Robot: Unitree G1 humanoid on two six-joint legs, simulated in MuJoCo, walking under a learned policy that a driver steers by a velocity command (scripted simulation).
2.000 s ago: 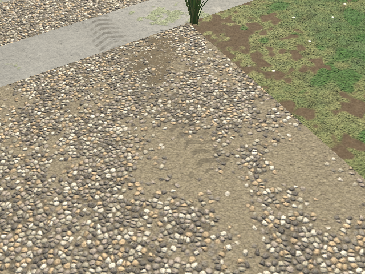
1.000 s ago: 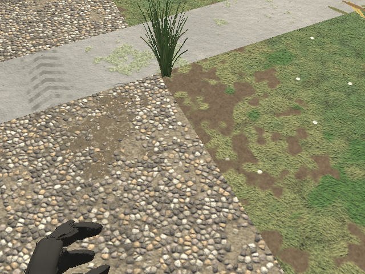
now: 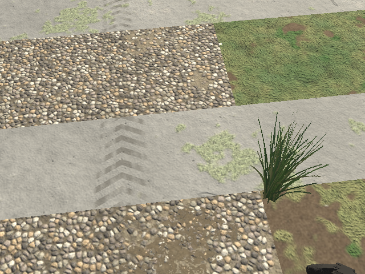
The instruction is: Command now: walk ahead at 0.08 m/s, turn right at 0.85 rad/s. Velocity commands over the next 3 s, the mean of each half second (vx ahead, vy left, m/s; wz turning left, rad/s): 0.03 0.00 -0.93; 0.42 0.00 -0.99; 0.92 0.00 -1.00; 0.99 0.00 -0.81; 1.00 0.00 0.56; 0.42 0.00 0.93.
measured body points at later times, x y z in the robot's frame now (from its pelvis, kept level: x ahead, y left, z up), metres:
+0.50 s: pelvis +0.08 +0.08 +0.01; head +0.12 +0.07 +0.46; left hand +0.31 +0.31 -0.09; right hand +0.09 -0.26 -0.07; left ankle +0.16 +0.16 -0.73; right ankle +0.10 -0.01 -0.71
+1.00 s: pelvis +0.15 +0.00 +0.01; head +0.16 -0.01 +0.46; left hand +0.49 -0.04 -0.06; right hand -0.12 -0.15 -0.10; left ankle +0.17 +0.16 -0.73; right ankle +0.08 -0.14 -0.65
